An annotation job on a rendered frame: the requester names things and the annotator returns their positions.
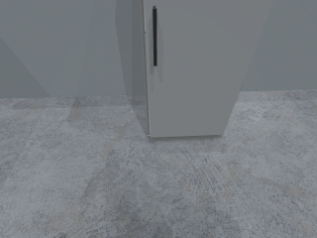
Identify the handle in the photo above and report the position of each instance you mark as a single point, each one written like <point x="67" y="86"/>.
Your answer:
<point x="155" y="34"/>

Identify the fridge door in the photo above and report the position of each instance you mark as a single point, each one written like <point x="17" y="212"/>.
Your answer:
<point x="204" y="49"/>

